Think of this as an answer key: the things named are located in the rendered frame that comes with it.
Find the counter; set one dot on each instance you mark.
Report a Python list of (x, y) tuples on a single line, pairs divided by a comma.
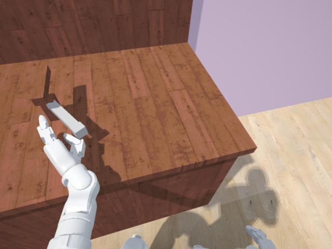
[(161, 136)]

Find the tap lever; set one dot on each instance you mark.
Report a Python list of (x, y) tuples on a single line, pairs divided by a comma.
[(77, 128)]

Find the robot left thigh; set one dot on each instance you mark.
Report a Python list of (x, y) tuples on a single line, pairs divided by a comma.
[(135, 243)]

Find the right robot hand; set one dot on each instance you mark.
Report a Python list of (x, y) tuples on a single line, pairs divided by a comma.
[(260, 238)]

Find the left robot hand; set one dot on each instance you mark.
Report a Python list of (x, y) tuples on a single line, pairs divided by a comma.
[(56, 151)]

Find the robot left forearm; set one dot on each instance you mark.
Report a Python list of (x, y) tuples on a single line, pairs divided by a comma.
[(77, 219)]

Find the left robot shin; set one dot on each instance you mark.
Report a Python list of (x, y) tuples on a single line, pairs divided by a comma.
[(136, 236)]

